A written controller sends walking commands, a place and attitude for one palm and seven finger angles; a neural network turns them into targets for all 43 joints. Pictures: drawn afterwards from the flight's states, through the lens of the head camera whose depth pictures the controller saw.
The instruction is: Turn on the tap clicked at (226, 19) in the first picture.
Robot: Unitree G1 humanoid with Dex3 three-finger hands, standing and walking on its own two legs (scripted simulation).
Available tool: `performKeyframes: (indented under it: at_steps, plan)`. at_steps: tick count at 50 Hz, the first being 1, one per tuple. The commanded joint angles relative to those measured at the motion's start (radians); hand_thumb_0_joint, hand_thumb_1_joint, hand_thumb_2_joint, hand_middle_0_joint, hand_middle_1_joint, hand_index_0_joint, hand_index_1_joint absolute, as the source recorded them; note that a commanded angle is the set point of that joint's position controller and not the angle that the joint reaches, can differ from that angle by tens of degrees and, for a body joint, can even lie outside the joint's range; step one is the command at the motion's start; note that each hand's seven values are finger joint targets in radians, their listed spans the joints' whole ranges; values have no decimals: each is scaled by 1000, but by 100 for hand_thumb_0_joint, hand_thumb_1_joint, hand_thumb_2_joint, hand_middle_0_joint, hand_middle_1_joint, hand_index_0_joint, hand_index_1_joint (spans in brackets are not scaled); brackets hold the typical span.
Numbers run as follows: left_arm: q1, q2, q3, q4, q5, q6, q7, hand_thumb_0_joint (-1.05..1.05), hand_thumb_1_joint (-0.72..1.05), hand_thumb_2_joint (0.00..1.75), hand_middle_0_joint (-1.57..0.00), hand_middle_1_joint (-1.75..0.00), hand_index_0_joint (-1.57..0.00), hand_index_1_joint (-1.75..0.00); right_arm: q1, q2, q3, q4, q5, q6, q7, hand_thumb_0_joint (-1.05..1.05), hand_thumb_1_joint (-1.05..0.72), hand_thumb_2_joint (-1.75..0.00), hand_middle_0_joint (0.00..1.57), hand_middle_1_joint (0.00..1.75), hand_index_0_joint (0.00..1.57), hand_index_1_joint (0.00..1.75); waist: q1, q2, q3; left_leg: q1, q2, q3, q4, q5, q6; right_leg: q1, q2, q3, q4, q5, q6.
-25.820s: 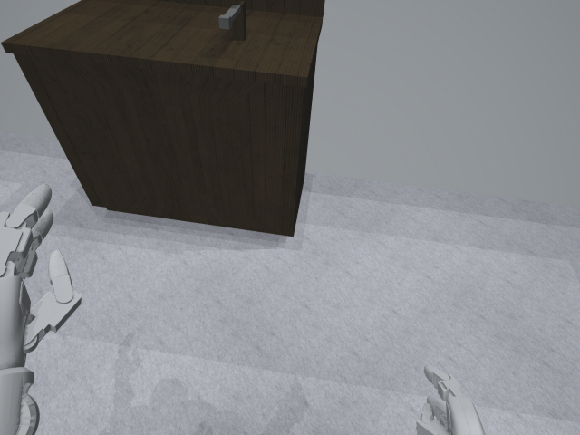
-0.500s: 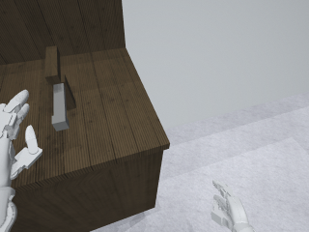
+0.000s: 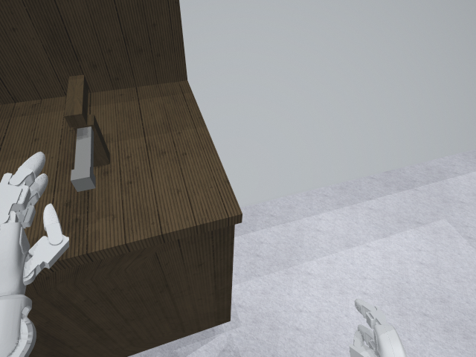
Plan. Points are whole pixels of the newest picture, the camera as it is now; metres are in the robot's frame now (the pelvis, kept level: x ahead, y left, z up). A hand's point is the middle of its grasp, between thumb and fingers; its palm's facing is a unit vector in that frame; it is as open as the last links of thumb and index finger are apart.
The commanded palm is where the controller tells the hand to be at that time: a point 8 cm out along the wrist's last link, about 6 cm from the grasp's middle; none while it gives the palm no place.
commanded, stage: come to a stop and stand still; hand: left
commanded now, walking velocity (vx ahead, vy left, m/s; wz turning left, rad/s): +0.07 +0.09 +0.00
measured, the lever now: (83, 179) +0.35 +0.28 +0.12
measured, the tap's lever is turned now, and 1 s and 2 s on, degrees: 0 0 0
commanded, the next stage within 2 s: look again from close up in 0.88 s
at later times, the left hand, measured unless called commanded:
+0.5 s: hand (61, 243) +0.23 +0.26 +0.13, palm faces +0.28 -0.89 -0.37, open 7.4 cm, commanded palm +0.17 +0.31 +0.17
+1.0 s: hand (30, 229) +0.23 +0.29 +0.15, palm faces +0.39 -0.85 -0.36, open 7.4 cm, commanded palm +0.17 +0.32 +0.17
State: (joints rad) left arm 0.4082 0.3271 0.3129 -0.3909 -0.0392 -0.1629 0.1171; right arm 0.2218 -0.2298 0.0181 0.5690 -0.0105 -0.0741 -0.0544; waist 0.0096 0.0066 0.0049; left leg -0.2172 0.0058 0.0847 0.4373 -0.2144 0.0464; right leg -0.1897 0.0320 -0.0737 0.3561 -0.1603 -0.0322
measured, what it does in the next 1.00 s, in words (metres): stands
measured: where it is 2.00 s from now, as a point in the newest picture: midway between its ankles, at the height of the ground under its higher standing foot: outside the picture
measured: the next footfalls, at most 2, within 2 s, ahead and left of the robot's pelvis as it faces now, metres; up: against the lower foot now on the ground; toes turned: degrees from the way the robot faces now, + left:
none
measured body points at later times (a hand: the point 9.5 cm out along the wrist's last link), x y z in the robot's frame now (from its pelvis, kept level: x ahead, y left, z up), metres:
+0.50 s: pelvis +0.01 +0.03 -0.01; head +0.04 +0.05 +0.44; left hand +0.20 +0.30 +0.15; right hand +0.18 -0.19 -0.08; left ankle +0.02 +0.08 -0.74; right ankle +0.02 -0.10 -0.74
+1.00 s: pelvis +0.01 +0.04 +0.00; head +0.04 +0.07 +0.44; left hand +0.20 +0.33 +0.17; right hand +0.20 -0.18 -0.07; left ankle +0.02 +0.08 -0.74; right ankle +0.02 -0.10 -0.74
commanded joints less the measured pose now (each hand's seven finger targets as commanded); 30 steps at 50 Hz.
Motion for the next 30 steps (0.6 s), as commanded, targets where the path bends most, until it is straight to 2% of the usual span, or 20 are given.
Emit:
performKeyframes:
  at_steps: [1,3,4,5,9,10,11,12,13,14,15,16,17,18,22,23,24,25,28,30]
  plan:
    - [-76,214,129,-256,-2,-75,19,0,90,90,-20,-30,-20,-30,-116,-100,-45,-170,2,-53,-8,0,-90,-90,20,30,20,30,6,54,-102,31,21,-92,-69,-2,-27,5,-94,143,-121,-86,5]
    - [-39,213,136,-254,-7,-75,19,0,90,90,-20,-30,-20,-30,-109,-102,-49,-171,5,-53,-6,0,-90,-90,20,30,20,30,7,34,-121,30,17,-90,-52,35,-25,26,-103,144,-111,-43,5]
    - [-17,219,146,-239,-9,-70,18,0,90,90,-20,-30,-20,-30,-115,-105,-47,-172,2,-53,-7,0,-90,-90,20,30,20,30,8,40,-110,33,19,-94,-51,43,-29,10,-107,143,-111,-41,3]
    - [-15,202,130,-240,-12,-69,17,0,90,90,-20,-30,-20,-30,-111,-103,-46,-172,4,-52,-5,0,-90,-90,20,30,20,30,5,17,-105,34,21,-101,-50,53,-29,6,-106,139,-105,-35,2]
    - [-21,209,140,-229,-14,-66,15,0,90,90,-20,-30,-20,-30,-111,-108,-46,-165,6,-51,-9,0,-90,-90,20,30,20,30,5,29,-106,57,34,-109,-80,114,-36,4,-80,105,-63,40,12]
    - [-1084,1000,686,-532,138,-171,9,0,90,90,-20,-30,-20,-30,41,-125,-55,-140,-21,-101,3,0,-90,-90,20,30,20,30,4,-151,112,-135,91,-47,41,60,-15,-135,-120,120,-139,133,140]
    - [-462,394,303,124,42,-124,-33,0,90,90,-20,-30,-20,-30,-59,-21,-12,-87,8,-90,5,0,-90,-90,20,30,20,30,7,-99,-117,-3,36,-114,13,94,-6,-79,-174,144,-39,17,-3]
    - [-206,293,234,30,4,-130,-30,0,90,90,-20,-30,-20,-30,-60,-71,-55,-148,15,-103,4,0,-90,-90,20,30,20,30,55,-51,-33,-6,51,-102,8,44,-24,-63,-153,238,-107,0,14]
    - [-139,196,143,37,-12,-126,-33,0,90,90,-20,-30,-20,-30,-35,-105,-64,-145,23,-113,15,0,-90,-90,20,30,20,30,32,12,-84,16,33,-102,-25,12,-26,-4,-160,228,-72,-39,-7]
    - [-99,96,56,-20,-32,-133,-46,0,90,90,-20,-30,-20,-30,-73,-87,-63,-146,37,-123,28,0,-90,-90,20,30,20,30,27,152,-130,57,49,-95,-52,29,-21,8,-149,188,-11,-20,-14]
    - [-87,141,65,-138,-23,-138,-39,0,90,90,-20,-30,-20,-30,-53,-109,-65,-147,30,-125,41,0,-90,-90,20,30,20,30,29,161,-152,44,73,-121,-76,28,-12,30,-127,169,25,-21,3]
    - [-46,131,46,-189,-19,-142,-34,0,90,90,-20,-30,-20,-30,-64,-106,-61,-147,29,-125,49,0,-90,-90,20,30,20,30,32,156,-152,8,97,-149,-103,22,-1,55,-113,140,57,-23,11]
    - [-32,134,37,-246,-14,-143,-30,0,90,90,-20,-30,-20,-30,-75,-100,-59,-153,30,-129,55,0,-90,-90,20,30,20,30,35,123,-145,-26,111,-161,-120,9,4,77,-102,117,80,-23,15]
    - [-15,160,60,-262,-10,-140,-21,0,90,90,-20,-30,-20,-30,-81,-98,-55,-158,29,-132,55,0,-90,-90,20,30,20,30,37,66,-131,-63,116,-173,-132,-19,5,92,-95,108,87,-31,18]
    - [-48,257,186,-309,-7,-136,4,0,90,90,-20,-30,-20,-30,-96,-100,-54,-172,23,-133,33,0,-90,-90,20,30,20,30,25,-75,-125,-56,97,-176,-103,8,-12,81,-94,98,70,1,14]
    - [-66,275,214,-307,-11,-137,8,0,90,90,-20,-30,-20,-30,-101,-97,-52,-172,20,-133,23,0,-90,-90,20,30,20,30,23,-63,-118,-47,91,-173,-96,30,-16,72,-98,103,65,14,12]
    - [-114,328,262,-341,-9,-138,16,0,90,90,-20,-30,-20,-30,-111,-98,-49,-166,19,-128,15,0,-90,-90,20,30,20,30,19,-28,-122,-22,91,-174,-90,72,-27,66,-95,101,76,41,10]
    - [-130,283,229,-324,-13,-139,13,0,90,90,-20,-30,-20,-30,-109,-95,-47,-163,15,-127,10,0,-90,-90,20,30,20,30,15,25,-117,-24,94,-177,-97,103,-33,68,-94,90,89,53,8]
    - [-164,248,185,-320,-11,-140,7,0,90,90,-20,-30,-20,-30,-92,-90,-46,-155,17,-132,11,0,-90,-90,20,30,20,30,15,131,-135,46,101,-158,-67,290,-56,63,-83,79,107,114,5]
    - [-173,200,139,-316,-6,-135,1,0,90,90,-20,-30,-20,-30,-85,-93,-45,-144,12,-134,19,0,-90,-90,20,30,20,30,9,142,-132,94,112,-150,-52,403,-76,36,-73,60,110,109,6]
